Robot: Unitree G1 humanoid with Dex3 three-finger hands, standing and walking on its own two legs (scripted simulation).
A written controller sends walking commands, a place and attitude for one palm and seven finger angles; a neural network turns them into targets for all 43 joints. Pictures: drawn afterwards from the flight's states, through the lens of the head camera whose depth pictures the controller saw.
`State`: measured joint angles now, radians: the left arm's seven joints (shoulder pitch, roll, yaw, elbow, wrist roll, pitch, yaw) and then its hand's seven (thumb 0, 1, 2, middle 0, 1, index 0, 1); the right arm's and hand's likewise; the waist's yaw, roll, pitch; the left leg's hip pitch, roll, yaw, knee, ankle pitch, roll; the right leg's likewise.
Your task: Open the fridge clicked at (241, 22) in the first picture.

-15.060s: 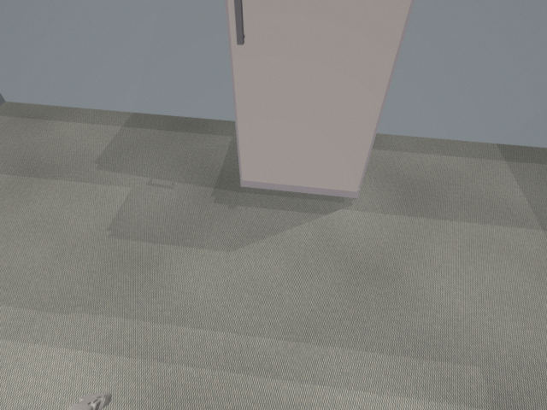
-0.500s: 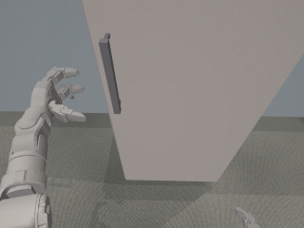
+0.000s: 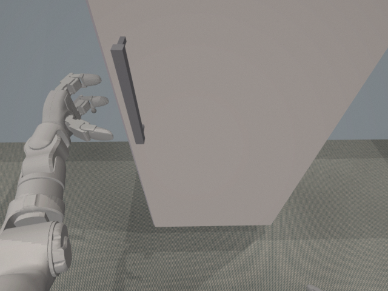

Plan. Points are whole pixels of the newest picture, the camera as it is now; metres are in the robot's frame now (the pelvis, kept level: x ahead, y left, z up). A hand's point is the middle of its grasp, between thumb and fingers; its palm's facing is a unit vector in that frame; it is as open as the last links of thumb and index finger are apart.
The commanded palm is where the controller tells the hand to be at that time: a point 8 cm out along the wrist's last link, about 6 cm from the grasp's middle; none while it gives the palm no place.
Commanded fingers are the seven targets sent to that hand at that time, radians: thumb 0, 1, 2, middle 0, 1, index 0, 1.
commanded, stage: move the hooked fingers beside the handle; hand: left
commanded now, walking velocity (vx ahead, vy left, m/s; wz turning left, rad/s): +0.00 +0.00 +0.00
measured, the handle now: (132, 97) +0.49 +0.14 +0.15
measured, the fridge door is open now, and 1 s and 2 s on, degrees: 0 0 0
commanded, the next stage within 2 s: feel for the door with the fingertips in 0.70 s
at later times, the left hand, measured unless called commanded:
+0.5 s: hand (92, 115) +0.42 +0.21 +0.16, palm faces +0.03 -1.00 +0.01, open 14.0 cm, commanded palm +0.39 +0.26 +0.15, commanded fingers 0.00 -0.50 0.30 -0.30 -1.20 -0.30 -1.20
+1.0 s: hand (102, 114) +0.42 +0.19 +0.16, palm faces +0.00 -1.00 +0.00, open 14.0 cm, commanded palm +0.39 +0.24 +0.15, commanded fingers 0.00 -0.50 0.30 -0.30 -1.20 -0.30 -1.20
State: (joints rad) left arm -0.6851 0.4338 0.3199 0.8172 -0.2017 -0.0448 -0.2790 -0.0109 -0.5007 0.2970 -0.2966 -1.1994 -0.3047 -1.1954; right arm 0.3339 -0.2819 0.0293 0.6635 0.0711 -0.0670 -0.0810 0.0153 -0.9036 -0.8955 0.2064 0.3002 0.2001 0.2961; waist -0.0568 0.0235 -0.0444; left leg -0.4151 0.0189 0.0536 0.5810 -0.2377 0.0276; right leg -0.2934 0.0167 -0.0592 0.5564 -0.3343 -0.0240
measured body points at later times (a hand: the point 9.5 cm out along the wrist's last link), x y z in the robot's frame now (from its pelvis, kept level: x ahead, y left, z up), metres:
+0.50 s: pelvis +0.00 +0.00 +0.00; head +0.01 +0.00 +0.45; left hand +0.41 +0.26 +0.16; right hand +0.10 -0.26 -0.10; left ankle +0.04 +0.10 -0.73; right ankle -0.03 -0.10 -0.73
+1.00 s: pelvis +0.00 +0.00 +0.00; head +0.01 +0.00 +0.45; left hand +0.41 +0.24 +0.16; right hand +0.09 -0.26 -0.11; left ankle +0.04 +0.10 -0.73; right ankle -0.03 -0.10 -0.73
